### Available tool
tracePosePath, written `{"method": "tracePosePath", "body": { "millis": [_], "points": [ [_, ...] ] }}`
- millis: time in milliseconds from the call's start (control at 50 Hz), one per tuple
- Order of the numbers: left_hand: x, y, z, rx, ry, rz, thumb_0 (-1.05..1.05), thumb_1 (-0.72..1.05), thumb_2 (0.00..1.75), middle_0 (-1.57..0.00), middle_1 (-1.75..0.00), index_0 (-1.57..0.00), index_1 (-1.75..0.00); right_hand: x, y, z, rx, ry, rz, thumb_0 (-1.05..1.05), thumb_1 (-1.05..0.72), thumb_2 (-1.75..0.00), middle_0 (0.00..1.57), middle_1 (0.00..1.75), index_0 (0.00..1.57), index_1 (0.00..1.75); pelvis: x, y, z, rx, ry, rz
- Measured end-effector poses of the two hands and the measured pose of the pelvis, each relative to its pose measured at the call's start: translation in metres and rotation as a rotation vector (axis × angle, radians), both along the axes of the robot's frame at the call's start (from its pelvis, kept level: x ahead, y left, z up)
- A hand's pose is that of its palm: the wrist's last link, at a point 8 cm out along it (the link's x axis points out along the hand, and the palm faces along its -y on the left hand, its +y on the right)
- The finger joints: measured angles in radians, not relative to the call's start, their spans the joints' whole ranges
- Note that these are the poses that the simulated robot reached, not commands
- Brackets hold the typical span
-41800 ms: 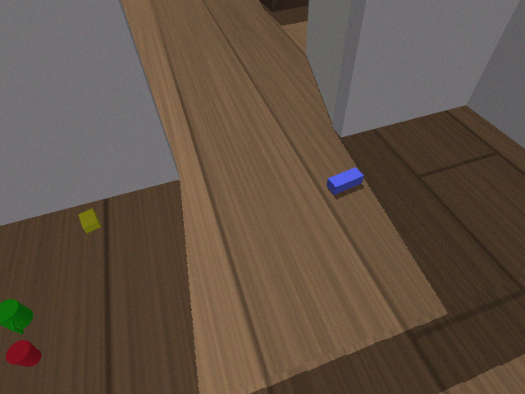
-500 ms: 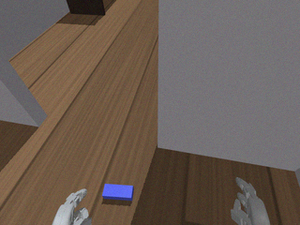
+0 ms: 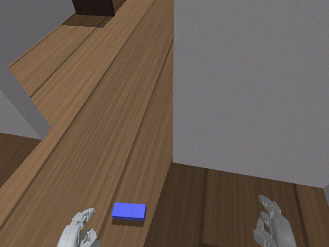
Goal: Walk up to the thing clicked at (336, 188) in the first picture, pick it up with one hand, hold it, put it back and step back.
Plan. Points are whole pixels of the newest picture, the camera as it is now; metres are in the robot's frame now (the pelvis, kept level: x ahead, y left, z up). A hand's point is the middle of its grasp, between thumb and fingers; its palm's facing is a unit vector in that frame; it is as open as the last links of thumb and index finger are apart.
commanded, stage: home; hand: left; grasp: from above
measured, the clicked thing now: (129, 211) +0.43 +0.23 -0.69
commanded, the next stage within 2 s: stand in 0.14 s
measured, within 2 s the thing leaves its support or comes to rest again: neither
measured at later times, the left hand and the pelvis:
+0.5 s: hand out of the picture +0.12 +0.23 -0.10, palm faces +0.03 -0.94 -0.33, open 7.4 cm; pelvis -0.01 +0.00 +0.03, yaw +0 degrees
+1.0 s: hand out of the picture +0.03 +0.24 -0.10, palm faces +0.06 -0.94 -0.32, open 7.4 cm; pelvis -0.01 +0.00 +0.06, yaw +1 degrees
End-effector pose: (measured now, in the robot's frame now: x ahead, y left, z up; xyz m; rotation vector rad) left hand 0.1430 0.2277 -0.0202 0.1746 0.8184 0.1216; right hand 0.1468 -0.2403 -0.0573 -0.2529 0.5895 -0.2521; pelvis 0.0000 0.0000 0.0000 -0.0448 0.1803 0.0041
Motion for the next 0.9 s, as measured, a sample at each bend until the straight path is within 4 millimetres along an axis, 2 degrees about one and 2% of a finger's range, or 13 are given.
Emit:
{"method": "tracePosePath", "body": {
  "millis": [240, 340, 420, 560, 740, 900],
  "points": [
    [0.001, 0.001, -0.001, -0.002, 0.003, -0.002, 0.01, 0.90, 0.90, -0.21, -0.30, -0.20, -0.30, 0.000, 0.000, 0.001, -0.005, 0.009, -0.002, 0.01, -0.90, -0.90, 0.21, 0.30, 0.21, 0.30, 0.000, 0.002, 0.000, -0.002, 0.001, 0.000],
    [0.004, 0.018, -0.024, 0.096, -0.001, -0.032, 0.01, 0.90, 0.90, -0.21, -0.30, -0.20, -0.30, -0.010, -0.005, -0.018, -0.049, 0.273, 0.144, 0.01, -0.90, -0.90, 0.21, 0.30, 0.21, 0.30, -0.008, 0.002, 0.013, 0.032, -0.095, -0.006],
    [-0.012, 0.035, -0.034, 0.121, 0.074, -0.009, 0.00, 0.90, 0.90, -0.21, -0.30, -0.20, -0.30, -0.027, -0.015, -0.019, -0.012, 0.378, 0.120, 0.01, -0.90, -0.90, 0.21, 0.30, 0.21, 0.30, -0.011, 0.003, 0.023, 0.047, -0.135, -0.012],
    [-0.054, 0.054, -0.045, 0.129, 0.222, 0.059, 0.01, 0.90, 0.90, -0.21, -0.30, -0.20, -0.30, -0.056, -0.025, -0.015, 0.007, 0.479, 0.049, 0.01, -0.90, -0.90, 0.21, 0.30, 0.21, 0.30, -0.010, 0.007, 0.037, 0.045, -0.180, -0.009],
    [-0.098, 0.054, -0.047, 0.100, 0.368, 0.111, 0.00, 0.90, 0.90, -0.21, -0.30, -0.20, -0.30, -0.078, -0.021, -0.013, 0.040, 0.573, 0.012, 0.00, -0.90, -0.90, 0.21, 0.30, 0.20, 0.30, -0.009, 0.008, 0.053, 0.044, -0.218, 0.002],
    [-0.117, 0.052, -0.045, 0.092, 0.433, 0.133, 0.00, 0.90, 0.90, -0.21, -0.30, -0.20, -0.30, -0.088, -0.021, -0.012, 0.057, 0.614, -0.004, 0.00, -0.90, -0.90, 0.21, 0.30, 0.21, 0.30, -0.009, 0.007, 0.061, 0.049, -0.241, 0.005]
  ]
}}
